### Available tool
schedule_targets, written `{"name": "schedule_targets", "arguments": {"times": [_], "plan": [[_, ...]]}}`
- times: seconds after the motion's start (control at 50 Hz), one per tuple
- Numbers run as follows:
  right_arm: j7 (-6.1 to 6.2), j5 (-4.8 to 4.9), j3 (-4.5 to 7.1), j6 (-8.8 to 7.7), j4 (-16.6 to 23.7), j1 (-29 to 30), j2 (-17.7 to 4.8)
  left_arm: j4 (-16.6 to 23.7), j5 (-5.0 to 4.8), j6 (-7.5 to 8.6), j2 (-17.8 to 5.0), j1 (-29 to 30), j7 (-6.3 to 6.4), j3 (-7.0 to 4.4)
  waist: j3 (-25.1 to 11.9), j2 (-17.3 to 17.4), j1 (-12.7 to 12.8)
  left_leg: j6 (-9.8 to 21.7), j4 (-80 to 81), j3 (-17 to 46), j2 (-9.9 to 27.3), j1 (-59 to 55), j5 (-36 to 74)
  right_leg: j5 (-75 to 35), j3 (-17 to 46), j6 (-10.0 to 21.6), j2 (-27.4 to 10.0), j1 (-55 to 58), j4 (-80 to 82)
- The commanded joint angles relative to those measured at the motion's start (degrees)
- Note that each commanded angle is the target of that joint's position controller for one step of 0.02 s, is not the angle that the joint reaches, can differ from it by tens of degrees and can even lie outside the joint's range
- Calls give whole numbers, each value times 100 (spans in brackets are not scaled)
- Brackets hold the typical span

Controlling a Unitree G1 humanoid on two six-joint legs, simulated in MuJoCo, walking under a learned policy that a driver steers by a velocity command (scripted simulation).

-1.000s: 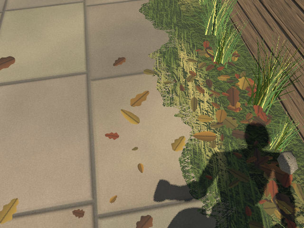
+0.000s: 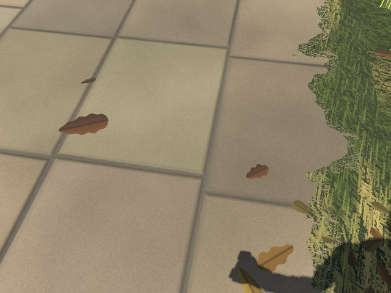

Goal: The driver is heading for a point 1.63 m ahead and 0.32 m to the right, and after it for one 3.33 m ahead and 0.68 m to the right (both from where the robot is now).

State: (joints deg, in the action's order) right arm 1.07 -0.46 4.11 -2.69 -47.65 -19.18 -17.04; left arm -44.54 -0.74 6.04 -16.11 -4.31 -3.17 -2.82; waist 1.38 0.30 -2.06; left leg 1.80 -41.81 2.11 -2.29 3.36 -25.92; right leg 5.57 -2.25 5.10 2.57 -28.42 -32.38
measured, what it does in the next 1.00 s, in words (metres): walks ahead, turning right: left foot, then right foot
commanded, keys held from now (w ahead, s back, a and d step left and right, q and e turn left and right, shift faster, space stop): w+e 0.46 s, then w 0.54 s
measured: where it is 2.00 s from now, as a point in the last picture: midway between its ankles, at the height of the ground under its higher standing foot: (254, 146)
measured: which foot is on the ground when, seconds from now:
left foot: up 0.00-0.44, down 0.46-0.94, up 0.96-1.00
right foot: down 0.00-0.46, up 0.48-0.90, down 0.92-1.00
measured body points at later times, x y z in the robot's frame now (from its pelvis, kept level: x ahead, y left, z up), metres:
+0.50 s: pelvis +0.30 +0.00 +0.01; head +0.32 -0.01 +0.46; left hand +0.39 +0.28 -0.11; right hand +0.46 -0.29 -0.05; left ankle +0.42 +0.09 -0.72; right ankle +0.12 -0.08 -0.68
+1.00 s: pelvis +0.53 -0.13 +0.01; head +0.56 -0.15 +0.46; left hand +0.82 +0.02 -0.06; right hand +0.44 -0.40 -0.12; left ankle +0.44 +0.07 -0.66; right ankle +0.57 -0.24 -0.72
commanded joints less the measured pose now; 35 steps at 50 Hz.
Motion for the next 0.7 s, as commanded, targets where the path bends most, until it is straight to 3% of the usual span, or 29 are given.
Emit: {"name": "schedule_targets", "arguments": {"times": [0.02,0.04,0.06,0.08,0.12,0.16,0.2,0.28,0.34,0.38,0.42,0.44,0.46,0.48,0.5,0.52,0.54,0.56,0.58,0.62,0.7], "plan": [[-104,136,19,-374,660,-108,-676,-34,-121,-41,-1032,-1647,40,-314,-1628,-1053,771,-97,-3732,634,32,4006,-287,1659,4536,1539,-2079,4813,1545],[-141,234,16,-469,806,435,-736,91,-59,-69,-881,-1357,77,-280,-1002,-563,762,-21,-3520,542,289,4113,157,1512,3773,1306,-1865,4064,1615],[-130,152,12,-521,876,707,-685,156,4,-80,-813,-1076,89,-247,-487,-64,577,-7,-2989,441,489,3987,469,917,3229,1182,-1644,3194,1724],[-95,2,61,-504,890,754,-716,225,43,-72,-680,-917,110,-192,-340,70,409,-36,-2498,424,659,3661,710,352,2868,1100,-1459,2671,1840],[-74,-59,64,-426,933,573,-613,302,52,-88,-728,-837,150,-197,-308,-265,185,-184,-1997,374,733,3272,766,-413,2604,1187,-1283,2155,1985],[-41,-62,36,-340,985,646,-480,306,12,-88,-822,-942,213,-229,-263,-304,160,-347,-1443,225,715,3233,986,-836,2242,1177,-1150,1831,2063],[-17,-68,-6,-310,1132,1073,-378,283,-29,-106,-975,-1096,285,-284,-161,-284,277,-481,-635,158,634,3225,1742,-1008,1967,1051,-984,1615,2097],[-86,-5,-71,-377,1328,1856,-203,187,-89,-223,-966,-1502,378,-301,-154,-445,599,-537,811,71,268,2572,3107,-715,1755,702,-665,1369,1913],[-163,67,-42,-440,1465,2232,-309,121,-114,-311,-914,-1790,411,-297,-124,-495,700,-477,1310,206,145,2518,3016,-419,2194,642,-816,1817,1564],[-204,86,8,-498,1480,2234,-441,138,-95,-360,-918,-1811,441,-311,-131,-575,623,-372,1563,306,119,2432,2620,-384,2563,585,-957,2213,1238],[-191,97,93,-553,1366,1730,-604,209,-74,-393,-909,-1639,445,-323,-277,-734,298,-147,1817,223,123,1719,2345,-801,2708,455,-940,2256,789],[-149,38,179,-579,1248,1131,-778,287,-48,-382,-751,-1532,421,-268,-707,-673,-18,82,1872,299,343,679,2429,-1101,2507,288,-672,2013,102],[-87,-49,270,-574,1178,208,-1105,433,49,-351,-453,-1473,393,-153,-1538,-162,-423,483,1651,1163,1299,-863,2166,-363,2035,81,-330,1260,-1415],[-114,-73,366,-484,931,-278,-1477,543,-84,-287,-69,-2384,381,-22,-2252,1727,-49,1471,1946,3678,2557,-2674,1271,2620,1289,-277,442,-743,-3155],[-149,63,268,-448,940,-267,-951,382,-156,-270,-618,-2391,397,-93,-1915,1344,-163,1428,2253,4277,2626,-2454,44,2756,1362,-340,-39,-1457,-3907],[-142,71,170,-423,961,-42,-597,416,-130,-284,-910,-1784,390,-174,-1101,721,-318,1168,2382,3411,2310,-1731,67,2211,1303,-382,-210,-1623,-4094],[-157,17,120,-389,959,225,-524,504,-63,-288,-852,-1405,396,-171,-623,296,-235,1028,2498,2725,2041,-1010,708,1821,1100,-421,-369,-1504,-3997],[-173,-4,86,-368,904,390,-443,598,4,-263,-776,-1147,377,-177,-259,246,-139,1023,2643,2279,1831,-452,1317,1584,1060,-441,-485,-1447,-3712],[-177,-46,50,-374,869,467,-382,633,-8,-260,-678,-1127,341,-176,-146,383,10,991,2790,1911,1661,-68,1701,1452,1025,-434,-614,-1214,-3488],[-203,11,49,-399,779,493,-358,643,-42,-279,-452,-1200,297,-122,-150,560,152,1055,3010,1479,1517,257,2137,1430,846,-454,-695,-955,-2999],[-188,100,146,-389,606,443,-737,832,56,-239,-224,-617,229,17,-79,414,84,1151,3309,846,1484,518,2707,553,547,-533,-847,-794,-1627]]}}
